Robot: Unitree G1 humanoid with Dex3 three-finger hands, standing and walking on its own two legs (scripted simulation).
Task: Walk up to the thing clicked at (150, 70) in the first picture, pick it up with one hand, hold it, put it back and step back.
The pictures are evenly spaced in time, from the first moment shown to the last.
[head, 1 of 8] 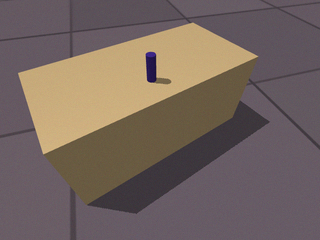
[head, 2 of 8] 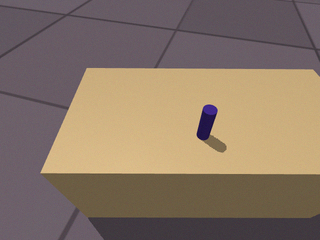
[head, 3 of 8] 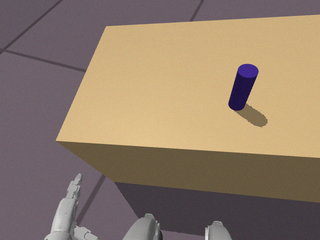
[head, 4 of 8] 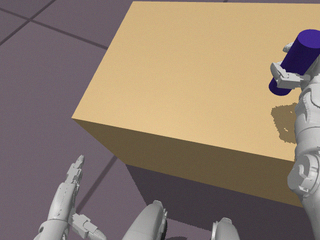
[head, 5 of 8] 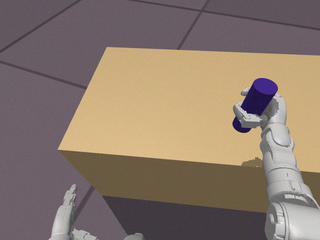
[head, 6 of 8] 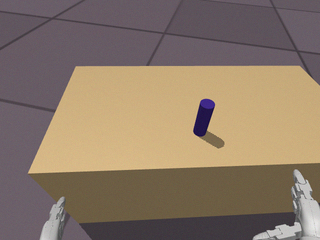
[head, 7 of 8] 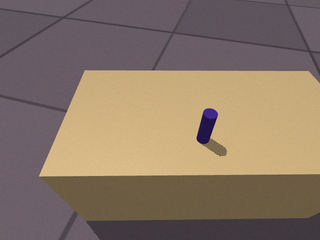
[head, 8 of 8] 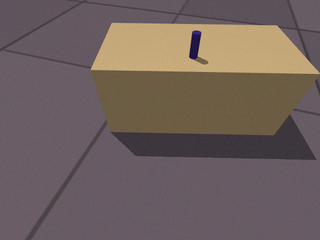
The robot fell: no
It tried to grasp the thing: yes
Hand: right
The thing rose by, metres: 0.23
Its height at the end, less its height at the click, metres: +0.00
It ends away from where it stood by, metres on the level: 0.01
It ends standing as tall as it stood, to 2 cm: yes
